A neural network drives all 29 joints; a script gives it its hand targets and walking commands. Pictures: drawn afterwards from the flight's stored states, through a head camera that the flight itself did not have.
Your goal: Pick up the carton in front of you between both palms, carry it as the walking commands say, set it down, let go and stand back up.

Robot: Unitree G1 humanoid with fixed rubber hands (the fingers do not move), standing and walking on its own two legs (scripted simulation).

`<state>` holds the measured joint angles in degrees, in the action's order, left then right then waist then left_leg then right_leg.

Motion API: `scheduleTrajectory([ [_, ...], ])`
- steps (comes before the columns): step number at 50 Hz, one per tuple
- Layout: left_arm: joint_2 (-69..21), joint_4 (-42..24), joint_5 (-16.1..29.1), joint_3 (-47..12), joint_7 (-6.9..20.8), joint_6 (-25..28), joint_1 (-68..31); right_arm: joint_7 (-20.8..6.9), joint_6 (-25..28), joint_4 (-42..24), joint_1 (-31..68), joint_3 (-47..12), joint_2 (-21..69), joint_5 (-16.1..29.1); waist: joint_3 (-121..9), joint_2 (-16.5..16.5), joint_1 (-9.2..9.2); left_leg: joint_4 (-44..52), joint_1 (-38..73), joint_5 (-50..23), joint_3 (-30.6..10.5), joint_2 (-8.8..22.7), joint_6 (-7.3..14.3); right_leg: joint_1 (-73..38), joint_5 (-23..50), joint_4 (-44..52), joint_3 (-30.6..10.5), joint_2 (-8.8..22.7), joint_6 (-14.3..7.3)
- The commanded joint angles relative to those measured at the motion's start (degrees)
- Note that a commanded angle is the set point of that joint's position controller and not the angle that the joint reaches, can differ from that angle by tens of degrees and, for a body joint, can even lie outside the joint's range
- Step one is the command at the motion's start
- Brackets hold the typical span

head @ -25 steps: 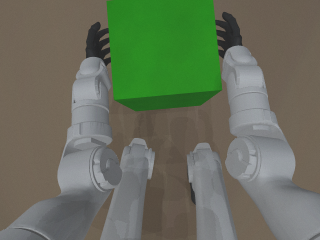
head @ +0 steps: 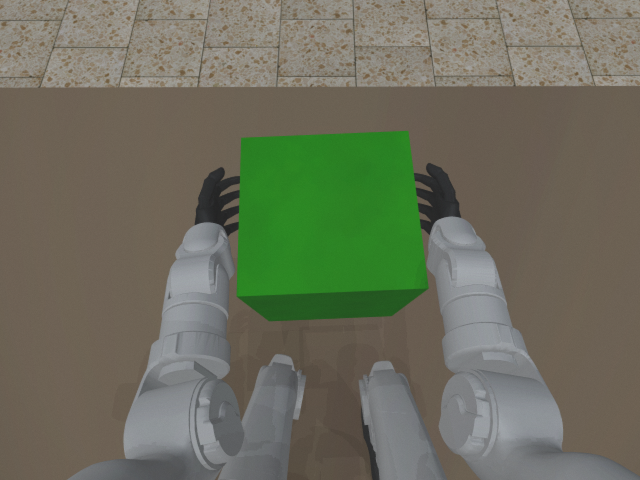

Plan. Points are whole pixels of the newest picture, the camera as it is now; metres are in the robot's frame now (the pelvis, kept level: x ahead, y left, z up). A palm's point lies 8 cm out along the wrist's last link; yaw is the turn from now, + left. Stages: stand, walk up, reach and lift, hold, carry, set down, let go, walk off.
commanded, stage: reach and lift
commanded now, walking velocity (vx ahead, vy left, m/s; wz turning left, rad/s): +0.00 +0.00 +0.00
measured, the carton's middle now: (328, 240) +0.42 +0.02 -0.11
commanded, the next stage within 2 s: hold in 1.76 s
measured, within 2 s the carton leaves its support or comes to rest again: neither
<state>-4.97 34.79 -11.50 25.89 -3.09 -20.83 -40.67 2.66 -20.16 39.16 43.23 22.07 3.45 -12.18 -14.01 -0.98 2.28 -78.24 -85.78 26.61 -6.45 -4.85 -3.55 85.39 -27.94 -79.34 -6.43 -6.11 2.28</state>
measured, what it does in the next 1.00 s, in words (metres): rises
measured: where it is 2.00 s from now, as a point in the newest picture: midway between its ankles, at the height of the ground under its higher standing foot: (326, 452)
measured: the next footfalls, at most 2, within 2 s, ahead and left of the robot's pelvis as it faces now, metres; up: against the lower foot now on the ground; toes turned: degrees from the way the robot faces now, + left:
none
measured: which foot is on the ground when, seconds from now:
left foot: down 0.00-1.00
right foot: down 0.00-1.00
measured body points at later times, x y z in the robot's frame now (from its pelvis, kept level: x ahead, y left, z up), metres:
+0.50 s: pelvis +0.05 +0.01 +0.13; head +0.10 +0.01 +0.58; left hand +0.38 +0.17 +0.11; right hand +0.39 -0.14 +0.10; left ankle +0.08 +0.14 -0.58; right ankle +0.07 -0.13 -0.58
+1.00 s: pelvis +0.05 +0.01 +0.16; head +0.02 +0.01 +0.61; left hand +0.36 +0.16 +0.18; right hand +0.36 -0.14 +0.18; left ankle +0.08 +0.14 -0.58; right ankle +0.07 -0.13 -0.58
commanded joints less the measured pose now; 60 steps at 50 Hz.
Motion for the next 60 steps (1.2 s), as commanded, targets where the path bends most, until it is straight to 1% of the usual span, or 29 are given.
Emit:
scheduleTrajectory([
  [1, -60.72, 3.74, 8.47, -33.65, 15.51, 0.65, -32.41, -13.55, 1.65, 1.52, 30.72, -30.3, 63.25, 8.41, -40.39, -0.66, 0.56, 12.04, 29.94, -13.11, 7.7, -4.46, 1.62, -28.09, 12.59, 14.14, 5.98, -3.69, -0.5],
  [7, -61.0, 3.17, 7.63, -35.01, 15.5, 1.45, -25.16, -13.33, 2.35, -0.27, 23.93, -32.0, 63.57, 8.02, -35.72, -0.47, 0.4, 19.05, 37.67, -15.33, 6.13, -3.77, 2.09, -35.95, 15.0, 21.16, 4.41, -2.96, -0.76],
  [18, -61.39, -0.31, 7.51, -39.7, 15.39, 1.04, -12.21, -13.71, 1.59, -5.02, 11.36, -36.68, 63.29, 8.4, -26.32, 0.41, -0.88, 32.8, 55.01, -22.58, 3.24, -2.56, 2.63, -52.45, 22.41, 34.74, 2.31, -1.41, -1.35],
  [26, -61.47, -4.91, 8.57, -43.26, 15.43, -2.79, -4.29, -14.79, -2.51, -9.48, 3.22, -39.51, 62.76, 9.37, -17.53, 1.09, -1.61, 43.26, 68.65, -29.56, 2.02, -1.43, 2.33, -64.41, 28.63, 45.14, 1.71, -0.36, -1.38],
  [30, -61.12, -8.25, 9.25, -45.12, 15.64, -5.76, -1.22, -15.32, -5.68, -12.96, -0.07, -41.07, 61.83, 10.16, -12.63, 1.39, -1.8, 48.29, 74.57, -30.96, 1.86, -0.91, 2.19, -70.19, 30.15, 50.17, 1.75, 0.11, -1.33],
  [33, -60.95, -11.08, 9.77, -46.47, 15.85, -8.37, 0.14, -15.66, -8.35, -16.0, -1.42, -42.1, 61.25, 10.62, -8.84, 1.51, -2.16, 51.78, 77.82, -30.82, 1.79, -0.63, 2.11, -73.94, 30.1, 53.47, 1.8, 0.3, -1.33],
  [35, -60.78, -11.78, 9.76, -45.99, 16.07, -10.08, 0.91, -15.91, -10.13, -17.0, -2.11, -41.56, 60.93, 10.51, -5.5, 1.52, -2.37, 53.67, 78.81, -28.67, 1.85, -0.62, 2.09, -75.13, 27.8, 55.35, 1.85, 0.31, -1.46],
  [39, -59.42, -10.81, 8.37, -42.29, 16.57, -12.62, 0.67, -16.67, -12.8, -16.09, -1.61, -38.25, 59.71, 9.2, 1.65, 1.32, -2.08, 56.27, 78.41, -21.42, 2.32, -0.35, 2.5, -74.62, 20.89, 57.75, 2.33, 0.52, -1.85],
  [42, -59.11, -8.75, 6.93, -39.0, 17.13, -13.17, -2.01, -17.34, -13.35, -14.03, 1.39, -35.4, 59.34, 7.87, 4.72, 1.15, -1.64, 56.78, 77.28, -16.21, 2.82, -0.07, 2.85, -73.58, 15.83, 58.11, 2.58, 0.78, -2.1],
  [43, -59.49, -8.64, 6.94, -38.83, 17.34, -13.07, -3.5, -17.55, -13.22, -13.95, 2.85, -35.23, 59.59, 7.82, 4.61, 1.15, -1.66, 56.67, 77.31, -15.15, 2.93, -0.02, 2.93, -73.45, 14.77, 58.03, 2.61, 0.85, -2.17],
  [46, -60.76, -9.59, 7.7, -39.66, 17.87, -12.7, -7.46, -17.94, -12.78, -14.88, 6.59, -36.03, 60.93, 8.39, 1.59, 1.12, -1.77, 55.92, 78.54, -15.61, 2.98, 0.05, 3.02, -74.21, 15.06, 57.39, 2.59, 0.96, -2.19],
  [50, -61.01, -10.19, 7.85, -40.38, 18.06, -12.74, -9.59, -17.87, -12.75, -15.22, 8.29, -36.55, 61.55, 8.52, -0.56, 0.92, -2.06, 55.59, 79.65, -16.15, 3.13, -0.13, 2.87, -75.04, 15.58, 57.17, 2.64, 0.95, -2.01],
  [54, -60.47, -10.13, 7.76, -40.38, 18.05, -13.02, -9.24, -17.64, -13.11, -15.22, 7.76, -36.49, 61.43, 8.39, -1.02, 0.69, -2.2, 55.97, 80.33, -16.94, 3.4, -0.36, 2.8, -75.94, 16.52, 57.64, 2.73, 0.95, -1.69],
  [60, -59.24, -11.52, 7.52, -40.51, 17.83, -13.62, -7.02, -17.35, -13.85, -16.64, 5.77, -36.93, 60.73, 8.54, -1.15, 0.68, -2.03, 56.9, 81.54, -20.29, 3.5, -0.59, 2.66, -77.94, 20.27, 58.46, 2.81, 0.81, -1.4],
])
